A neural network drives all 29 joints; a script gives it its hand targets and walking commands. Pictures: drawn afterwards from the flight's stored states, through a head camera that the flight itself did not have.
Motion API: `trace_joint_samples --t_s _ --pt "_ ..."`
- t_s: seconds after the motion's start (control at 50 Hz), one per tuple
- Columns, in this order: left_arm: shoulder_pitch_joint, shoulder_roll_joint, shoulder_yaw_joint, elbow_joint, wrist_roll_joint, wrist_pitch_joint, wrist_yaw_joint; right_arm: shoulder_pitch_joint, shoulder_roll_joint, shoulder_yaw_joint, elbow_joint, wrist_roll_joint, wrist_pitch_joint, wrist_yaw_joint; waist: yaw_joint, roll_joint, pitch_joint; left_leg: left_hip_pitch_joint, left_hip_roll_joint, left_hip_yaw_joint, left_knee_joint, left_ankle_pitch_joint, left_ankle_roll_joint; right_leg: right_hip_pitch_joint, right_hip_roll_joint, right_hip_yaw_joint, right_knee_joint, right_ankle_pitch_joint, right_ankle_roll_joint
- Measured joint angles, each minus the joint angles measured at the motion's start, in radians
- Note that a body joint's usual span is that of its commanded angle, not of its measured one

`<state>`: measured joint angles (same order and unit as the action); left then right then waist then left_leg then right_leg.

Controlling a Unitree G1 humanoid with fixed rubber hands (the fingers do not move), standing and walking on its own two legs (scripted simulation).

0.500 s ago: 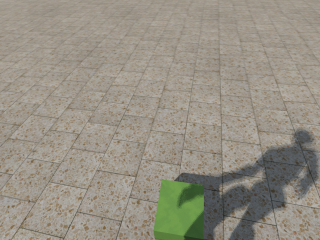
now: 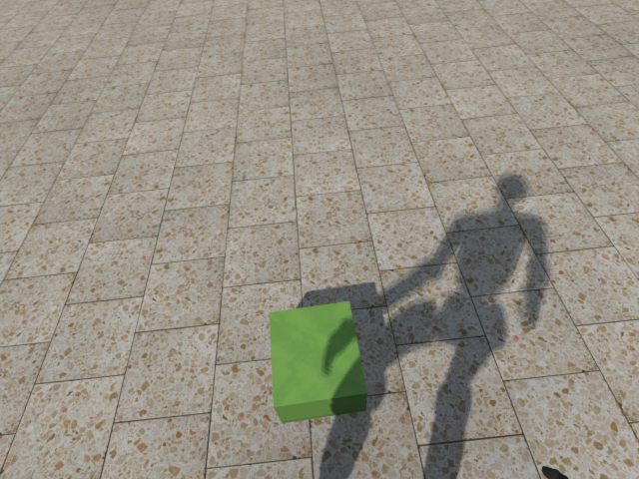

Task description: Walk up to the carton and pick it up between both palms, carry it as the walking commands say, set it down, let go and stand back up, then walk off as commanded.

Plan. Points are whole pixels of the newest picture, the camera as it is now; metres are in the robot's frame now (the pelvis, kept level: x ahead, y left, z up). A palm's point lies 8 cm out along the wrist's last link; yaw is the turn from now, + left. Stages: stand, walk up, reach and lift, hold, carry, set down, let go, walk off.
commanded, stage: walk off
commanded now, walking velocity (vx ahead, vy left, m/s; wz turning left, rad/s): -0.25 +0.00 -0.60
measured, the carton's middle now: (316, 360) +0.54 +0.11 -0.67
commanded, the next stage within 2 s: none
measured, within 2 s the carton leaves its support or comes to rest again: neither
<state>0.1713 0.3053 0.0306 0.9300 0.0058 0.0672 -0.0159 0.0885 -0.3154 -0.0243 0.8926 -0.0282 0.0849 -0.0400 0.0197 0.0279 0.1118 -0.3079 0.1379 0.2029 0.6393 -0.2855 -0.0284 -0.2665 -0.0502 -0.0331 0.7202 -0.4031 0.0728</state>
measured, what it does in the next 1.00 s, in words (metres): walks backwards, turning right: right foot, then left foot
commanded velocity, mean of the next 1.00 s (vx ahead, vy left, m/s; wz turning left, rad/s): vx -0.25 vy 0.00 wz -0.60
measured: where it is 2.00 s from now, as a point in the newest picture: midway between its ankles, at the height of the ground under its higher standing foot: outside the picture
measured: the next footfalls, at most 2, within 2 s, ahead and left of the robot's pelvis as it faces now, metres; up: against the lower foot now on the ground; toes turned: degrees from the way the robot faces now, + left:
right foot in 0.02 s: +0.01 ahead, -0.13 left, +0.00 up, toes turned -4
left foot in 0.42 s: -0.08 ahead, +0.14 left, +0.00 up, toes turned -17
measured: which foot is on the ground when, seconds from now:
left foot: down 0.00-0.00, up 0.02-0.40, down 0.42-0.84, up 0.86-1.00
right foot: up 0.00-0.00, down 0.02-0.42, up 0.44-0.82, down 0.84-1.00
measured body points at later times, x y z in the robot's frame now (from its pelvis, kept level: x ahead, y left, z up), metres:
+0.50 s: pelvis -0.13 +0.05 +0.02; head -0.09 +0.07 +0.46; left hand +0.06 +0.30 -0.12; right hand -0.14 -0.25 -0.09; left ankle -0.12 +0.16 -0.72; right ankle -0.10 -0.10 -0.67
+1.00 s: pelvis -0.28 +0.08 +0.02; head -0.27 +0.03 +0.46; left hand -0.03 +0.26 -0.09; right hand -0.38 -0.20 -0.13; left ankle -0.19 +0.21 -0.63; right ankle -0.35 +0.00 -0.72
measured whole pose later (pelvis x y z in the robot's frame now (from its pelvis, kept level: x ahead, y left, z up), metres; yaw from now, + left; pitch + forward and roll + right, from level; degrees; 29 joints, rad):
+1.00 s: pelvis -0.28 +0.08 +0.02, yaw -39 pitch +0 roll +3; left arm 0.20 0.29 0.07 0.84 0.02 0.08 0.00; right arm 0.17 -0.33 -0.07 0.81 -0.02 0.10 -0.02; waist 0.00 0.04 0.10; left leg -0.54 0.05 0.03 1.17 -0.41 -0.06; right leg -0.26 -0.01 0.07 0.54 -0.28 -0.01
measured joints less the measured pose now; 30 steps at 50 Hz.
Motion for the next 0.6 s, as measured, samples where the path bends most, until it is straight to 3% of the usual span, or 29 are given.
trace_joint_samples --t_s 0.02,0.04,0.08,0.14,0.18,0.32,0.42,0.48,0.54,0.6 --pt "0.006 -0.003 0.003 -0.004 0.003 -0.008 0.001 0.0 -0.003 -0.003 -0.006 0.002 0.0 0.005 0.004 0.006 -0.005 -0.03 0.015 0.003 0.05 -0.02 -0.004 0.017 0.004 0.008 -0.062 0.041 -0.011" --pt "0.008 -0.012 0.004 -0.006 0.008 -0.013 -0.001 -0.002 -0.008 -0.008 -0.011 0.004 0.006 0.005 0.004 0.02 -0.003 -0.067 0.01 -0.038 0.125 -0.119 -0.01 -0.006 0.017 0.015 -0.044 0.031 -0.026" --pt "0.018 -0.023 0.006 -0.017 0.019 -0.018 -0.003 -0.002 -0.013 -0.015 -0.016 0.01 0.025 0.001 0.004 0.025 -0.003 -0.137 -0.041 -0.123 0.306 -0.249 -0.019 -0.038 0.025 0.04 -0.031 0.031 -0.063" --pt "0.025 -0.021 0.013 -0.031 0.023 -0.006 0.012 -0.004 -0.015 -0.02 -0.021 0.013 0.026 0.005 0.002 0.013 -0.003 -0.187 -0.093 -0.17 0.478 -0.2 -0.026 -0.049 0.029 0.084 -0.105 0.106 -0.076" --pt "0.014 -0.013 0.02 -0.042 0.019 0.002 0.02 -0.002 -0.014 -0.023 -0.023 0.012 0.02 0.011 0.001 0.001 -0.005 -0.184 -0.112 -0.183 0.504 -0.16 -0.035 -0.058 0.035 0.111 -0.151 0.155 -0.076" --pt "-0.042 0.017 0.043 -0.071 0.02 0.014 0.019 0.013 -0.001 -0.022 -0.04 0.033 0.012 0.002 0.0 -0.039 -0.008 -0.035 -0.161 -0.214 0.227 -0.189 -0.048 -0.103 0.066 0.196 -0.249 0.286 -0.057" --pt "-0.062 0.029 0.054 -0.073 0.011 0.022 0.008 0.063 0.009 -0.022 -0.04 0.039 -0.011 -0.015 -0.004 -0.064 -0.03 0.124 -0.174 -0.216 -0.146 -0.09 0.001 -0.156 0.099 0.246 -0.284 0.35 -0.016" --pt "-0.044 0.026 0.067 -0.066 0.02 0.022 0.015 0.098 0.019 -0.017 -0.038 0.013 -0.004 -0.011 -0.013 -0.072 -0.034 0.104 -0.141 -0.184 -0.144 -0.012 0.052 -0.267 0.151 0.208 0.052 0.019 0.003" --pt "-0.012 0.033 0.073 -0.058 0.019 0.027 0.004 0.105 0.032 -0.007 -0.061 0.0 0.001 -0.007 -0.011 -0.078 -0.041 0.107 -0.105 -0.152 -0.17 0.011 0.051 -0.321 0.169 0.164 0.419 -0.011 0.004" --pt "0.028 0.033 0.074 -0.042 0.015 0.029 -0.005 0.069 0.046 0.0 -0.101 0.002 -0.008 -0.009 -0.006 -0.078 -0.042 0.094 -0.08 -0.115 -0.169 0.028 0.052 -0.276 0.135 0.13 0.567 0.011 0.036"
